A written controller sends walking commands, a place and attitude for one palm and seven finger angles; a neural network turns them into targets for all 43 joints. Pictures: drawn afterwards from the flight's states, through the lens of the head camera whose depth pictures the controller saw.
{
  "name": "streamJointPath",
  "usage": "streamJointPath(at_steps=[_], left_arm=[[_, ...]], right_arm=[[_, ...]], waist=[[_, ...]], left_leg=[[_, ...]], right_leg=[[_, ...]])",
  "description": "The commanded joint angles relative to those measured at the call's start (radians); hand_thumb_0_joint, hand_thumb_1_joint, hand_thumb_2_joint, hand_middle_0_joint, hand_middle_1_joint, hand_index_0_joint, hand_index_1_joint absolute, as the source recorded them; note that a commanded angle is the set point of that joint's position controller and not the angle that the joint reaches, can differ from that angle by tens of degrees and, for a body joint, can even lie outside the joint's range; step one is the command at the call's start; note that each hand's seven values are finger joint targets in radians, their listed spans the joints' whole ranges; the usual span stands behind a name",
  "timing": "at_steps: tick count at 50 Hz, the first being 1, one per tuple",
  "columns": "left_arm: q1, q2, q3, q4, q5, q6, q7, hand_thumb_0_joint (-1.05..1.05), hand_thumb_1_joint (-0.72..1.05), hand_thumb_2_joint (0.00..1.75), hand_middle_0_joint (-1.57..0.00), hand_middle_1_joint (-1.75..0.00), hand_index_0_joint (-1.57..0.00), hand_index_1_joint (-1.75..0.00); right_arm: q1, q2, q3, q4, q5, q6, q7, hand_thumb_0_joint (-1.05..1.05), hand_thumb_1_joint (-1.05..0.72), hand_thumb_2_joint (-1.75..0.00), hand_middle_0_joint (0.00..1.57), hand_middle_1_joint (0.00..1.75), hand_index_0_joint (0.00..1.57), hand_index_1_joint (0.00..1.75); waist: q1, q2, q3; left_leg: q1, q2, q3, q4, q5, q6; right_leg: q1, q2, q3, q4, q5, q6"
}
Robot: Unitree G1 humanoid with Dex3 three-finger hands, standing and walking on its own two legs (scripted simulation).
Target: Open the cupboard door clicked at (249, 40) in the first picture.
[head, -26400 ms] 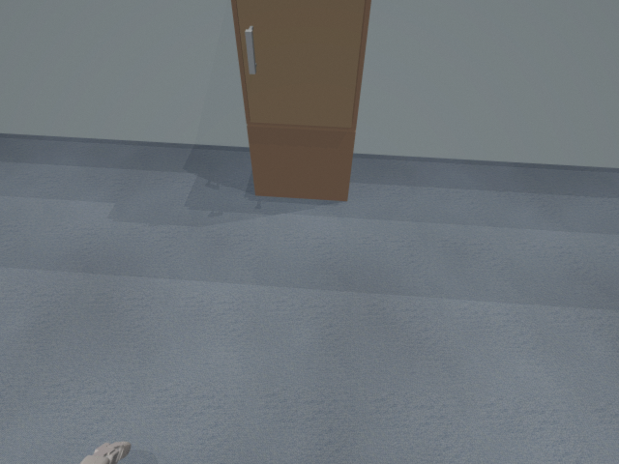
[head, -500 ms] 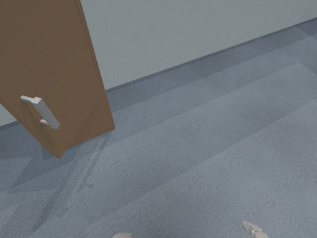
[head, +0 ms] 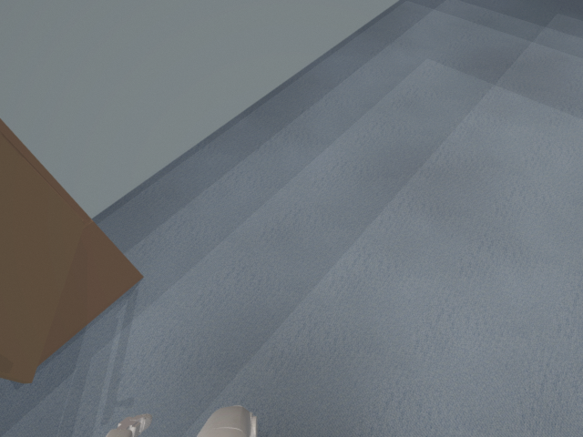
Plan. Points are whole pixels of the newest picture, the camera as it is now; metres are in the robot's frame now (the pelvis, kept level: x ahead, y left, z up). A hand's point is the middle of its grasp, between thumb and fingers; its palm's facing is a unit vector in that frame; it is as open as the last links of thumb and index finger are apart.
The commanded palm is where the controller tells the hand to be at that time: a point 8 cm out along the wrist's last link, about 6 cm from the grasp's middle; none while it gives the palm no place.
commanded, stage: walk to a spot facing it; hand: left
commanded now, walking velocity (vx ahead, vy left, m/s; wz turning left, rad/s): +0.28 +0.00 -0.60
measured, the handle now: out of the picture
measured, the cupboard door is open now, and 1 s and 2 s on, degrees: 45 45 45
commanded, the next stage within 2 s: turn to face it in 1.36 s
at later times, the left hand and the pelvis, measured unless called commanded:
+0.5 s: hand (200, 339) +0.27 +0.18 -0.16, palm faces -0.30 -0.94 -0.17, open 7.4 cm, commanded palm none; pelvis +0.14 +0.01 +0.01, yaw -18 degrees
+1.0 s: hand (300, 246) +0.46 +0.01 -0.15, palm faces -0.47 -0.85 -0.24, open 7.2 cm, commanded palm none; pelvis +0.33 -0.14 +0.01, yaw -31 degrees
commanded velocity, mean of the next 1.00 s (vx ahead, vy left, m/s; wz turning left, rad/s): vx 0.34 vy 0.00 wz -0.44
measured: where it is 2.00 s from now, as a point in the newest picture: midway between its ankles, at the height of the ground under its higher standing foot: (405, 286)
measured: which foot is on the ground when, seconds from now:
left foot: up 0.00-0.24, down 0.26-0.70, up 0.72-1.00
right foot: down 0.00-0.26, up 0.28-0.66, down 0.68-1.00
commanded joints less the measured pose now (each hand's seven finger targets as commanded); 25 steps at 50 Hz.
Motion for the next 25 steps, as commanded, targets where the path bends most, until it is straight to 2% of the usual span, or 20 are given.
streamJointPath(at_steps=[1, 4, 5, 7, 8, 9, 10, 11, 12, 13, 14, 15, 16, 17, 18, 19, 20, 21, 23, 25], left_arm=[[0.067, 0.199, 0.056, -0.046, 0.007, -0.024, 0.012, 0.0, 0.9, 0.9, -0.2, -0.3, -0.2, -0.3], [0.084, 0.208, 0.059, -0.037, 0.01, -0.035, 0.001, 0.0, 0.9, 0.9, -0.2, -0.3, -0.2, -0.3], [0.1, 0.21, 0.061, -0.028, 0.013, -0.04, -0.001, 0.0, 0.9, 0.9, -0.2, -0.3, -0.2, -0.3], [0.094, 0.216, 0.065, -0.032, 0.013, -0.043, -0.007, 0.0, 0.9, 0.9, -0.2, -0.3, -0.2, -0.3], [0.078, 0.215, 0.067, -0.036, 0.014, -0.045, -0.009, 0.0, 0.9, 0.9, -0.2, -0.3, -0.2, -0.3], [0.065, 0.206, 0.067, -0.036, 0.012, -0.045, -0.012, 0.0, 0.9, 0.9, -0.2, -0.3, -0.2, -0.3], [0.046, 0.194, 0.066, -0.038, 0.012, -0.045, -0.012, 0.0, 0.9, 0.9, -0.2, -0.3, -0.2, -0.3], [0.018, 0.166, 0.06, -0.049, 0.007, -0.045, -0.014, 0.0, 0.9, 0.9, -0.2, -0.3, -0.2, -0.3], [0.012, 0.095, 0.045, -0.066, 0.0, -0.045, -0.022, 0.0, 0.9, 0.9, -0.2, -0.3, -0.2, -0.3], [-0.001, 0.054, 0.032, -0.1, -0.006, -0.047, -0.029, 0.0, 0.9, 0.9, -0.2, -0.3, -0.2, -0.3], [-0.064, 0.093, 0.04, -0.118, 0.007, -0.051, -0.036, 0.0, 0.9, 0.9, -0.2, -0.3, -0.2, -0.3], [-0.041, 0.104, 0.047, -0.112, 0.012, -0.058, -0.047, 0.0, 0.9, 0.9, -0.2, -0.3, -0.2, -0.3], [-0.037, 0.094, 0.053, -0.085, 0.022, -0.056, -0.052, 0.0, 0.9, 0.9, -0.2, -0.3, -0.2, -0.3], [-0.028, 0.081, 0.052, -0.066, 0.024, -0.05, -0.06, 0.0, 0.9, 0.9, -0.2, -0.3, -0.2, -0.3], [-0.013, 0.064, 0.045, -0.058, 0.024, -0.041, -0.066, 0.0, 0.9, 0.9, -0.2, -0.3, -0.2, -0.3], [-0.009, 0.043, 0.036, -0.053, 0.022, -0.035, -0.07, 0.0, 0.9, 0.9, -0.2, -0.3, -0.2, -0.3], [-0.008, 0.024, 0.029, -0.049, 0.019, -0.035, -0.072, 0.0, 0.9, 0.9, -0.2, -0.3, -0.2, -0.3], [-0.02, 0.017, 0.024, -0.053, 0.016, -0.034, -0.072, 0.0, 0.9, 0.9, -0.2, -0.3, -0.2, -0.3], [-0.078, 0.002, 0.011, -0.064, 0.015, -0.033, -0.075, 0.0, 0.9, 0.9, -0.2, -0.3, -0.2, -0.3], [-0.147, -0.003, 0.003, -0.084, 0.013, -0.034, -0.077, 0.0, 0.9, 0.9, -0.2, -0.3, -0.2, -0.3]], right_arm=[[-0.039, -0.051, -0.019, -0.105, -0.007, -0.038, 0.02, 0.0, -0.9, -0.9, 0.2, 0.3, 0.2, 0.3], [-0.079, -0.059, -0.025, -0.122, -0.008, -0.053, 0.03, 0.0, -0.9, -0.9, 0.2, 0.3, 0.2, 0.3], [-0.095, -0.056, -0.026, -0.13, -0.007, -0.061, 0.033, 0.0, -0.9, -0.9, 0.2, 0.3, 0.2, 0.3], [-0.095, -0.053, -0.026, -0.138, -0.006, -0.075, 0.034, 0.0, -0.9, -0.9, 0.2, 0.3, 0.2, 0.3], [-0.077, -0.055, -0.027, -0.137, -0.004, -0.082, 0.033, 0.0, -0.9, -0.9, 0.2, 0.3, 0.2, 0.3], [-0.049, -0.053, -0.026, -0.129, -0.005, -0.089, 0.03, 0.0, -0.9, -0.9, 0.2, 0.3, 0.2, 0.3], [0.008, -0.054, -0.027, -0.11, -0.003, -0.097, 0.026, 0.0, -0.9, -0.9, 0.2, 0.3, 0.2, 0.3], [0.105, -0.081, -0.029, -0.076, -0.004, -0.107, 0.015, 0.0, -0.9, -0.9, 0.2, 0.3, 0.2, 0.3], [0.228, -0.162, -0.046, -0.042, -0.016, -0.117, 0.002, 0.0, -0.9, -0.9, 0.2, 0.3, 0.2, 0.3], [0.342, -0.255, -0.062, -0.028, -0.036, -0.122, -0.003, 0.0, -0.9, -0.9, 0.2, 0.3, 0.2, 0.3], [0.314, -0.244, -0.052, -0.037, -0.031, -0.116, -0.007, 0.0, -0.9, -0.9, 0.2, 0.3, 0.2, 0.3], [0.235, -0.201, -0.039, -0.076, -0.03, -0.118, 0.0, 0.0, -0.9, -0.9, 0.2, 0.3, 0.2, 0.3], [0.195, -0.161, -0.029, -0.078, -0.033, -0.124, 0.001, 0.0, -0.9, -0.9, 0.2, 0.3, 0.2, 0.3], [0.159, -0.119, -0.013, -0.078, -0.03, -0.129, 0.0, 0.0, -0.9, -0.9, 0.2, 0.3, 0.2, 0.3], [0.156, -0.096, -0.004, -0.07, -0.024, -0.136, -0.003, 0.0, -0.9, -0.9, 0.2, 0.3, 0.2, 0.3], [0.182, -0.08, 0.003, -0.054, -0.02, -0.143, -0.005, 0.0, -0.9, -0.9, 0.2, 0.3, 0.2, 0.3], [0.211, -0.069, 0.007, -0.039, -0.018, -0.147, -0.008, 0.0, -0.9, -0.9, 0.2, 0.3, 0.2, 0.3], [0.243, -0.074, 0.007, -0.022, -0.019, -0.151, -0.01, 0.0, -0.9, -0.9, 0.2, 0.3, 0.2, 0.3], [0.29, -0.079, 0.007, 0.004, -0.021, -0.153, -0.009, 0.0, -0.9, -0.9, 0.2, 0.3, 0.2, 0.3], [0.32, -0.082, 0.003, 0.019, -0.024, -0.147, -0.005, 0.0, -0.9, -0.9, 0.2, 0.3, 0.2, 0.3]], waist=[[0.039, -0.15, -0.151], [0.05, -0.167, -0.099], [0.059, -0.154, -0.096], [0.055, -0.167, -0.075], [0.041, -0.182, -0.07], [0.025, -0.173, -0.07], [-0.007, -0.162, -0.084], [-0.054, -0.097, -0.111], [-0.108, 0.13, -0.158], [-0.138, 0.377, -0.187], [-0.121, 0.207, -0.112], [-0.071, 0.099, -0.062], [-0.05, 0.098, -0.039], [-0.019, 0.108, -0.01], [-0.004, 0.117, -0.015], [-0.004, 0.132, -0.034], [-0.007, 0.14, -0.066], [-0.012, 0.142, -0.099], [-0.027, 0.139, -0.117], [-0.051, 0.13, -0.096]], left_leg=[[-0.074, -0.013, -0.017, -0.056, 0.089, -0.014], [-0.08, -0.025, -0.022, -0.159, 0.098, -0.007], [-0.072, -0.033, -0.023, -0.198, 0.087, -0.003], [-0.023, -0.05, -0.022, -0.287, 0.07, 0.006], [0.023, -0.055, -0.026, -0.336, 0.073, 0.011], [0.099, -0.071, -0.015, -0.411, 0.106, 0.014], [0.218, -0.078, -0.011, -0.516, 0.15, 0.015], [0.409, -0.068, -0.01, -0.63, 0.187, 0.02], [0.583, 0.105, -0.215, -0.747, -0.006, 0.067], [0.629, 0.4, -0.603, -0.882, -0.173, 0.172], [0.499, 0.456, -0.657, -0.945, -0.208, 0.236], [0.429, 0.424, -0.579, -0.94, -0.152, 0.25], [0.353, 0.351, -0.457, -0.927, -0.075, 0.213], [0.325, 0.297, -0.333, -0.917, 0.055, 0.177], [0.345, 0.253, -0.208, -0.898, 0.217, 0.146], [0.384, 0.217, -0.109, -0.867, 0.399, 0.12], [0.44, 0.197, -0.039, -0.827, 0.573, 0.104], [0.491, 0.2, 0.0, -0.803, 0.707, 0.109], [0.546, 0.206, 0.055, -0.787, 0.783, 0.125], [0.549, 0.212, 0.091, -0.794, 0.761, 0.137]], right_leg=[[0.148, -0.231, 0.284, -0.242, 0.243, -0.154], [0.116, -0.23, 0.355, -0.301, -0.02, -0.17], [0.119, -0.232, 0.378, -0.306, -0.068, -0.172], [0.08, -0.23, 0.406, -0.305, -0.109, -0.178], [0.047, -0.226, 0.413, -0.295, -0.118, -0.176], [0.002, -0.202, 0.402, -0.274, -0.12, -0.16], [-0.057, -0.171, 0.386, -0.221, -0.12, -0.135], [-0.174, -0.118, 0.331, -0.14, -0.122, -0.096], [-0.336, 0.0, 0.214, 0.095, -0.174, -0.044], [-0.5, 0.09, 0.019, 0.444, -0.329, 0.023], [-0.52, -0.017, 0.083, 0.573, -0.256, 0.018], [-0.517, -0.065, 0.063, 0.624, -0.178, 0.023], [-0.488, -0.067, 0.042, 0.679, -0.112, 0.029], [-0.483, -0.091, 0.032, 0.695, -0.033, 0.036], [-0.48, -0.098, 0.011, 0.688, 0.024, 0.045], [-0.479, -0.092, -0.012, 0.675, 0.055, 0.05], [-0.482, -0.086, -0.038, 0.662, 0.066, 0.051], [-0.492, -0.083, -0.053, 0.627, 0.063, 0.05], [-0.487, -0.085, -0.084, 0.506, 0.078, 0.047], [-0.454, -0.081, -0.116, 0.367, 0.093, 0.04]])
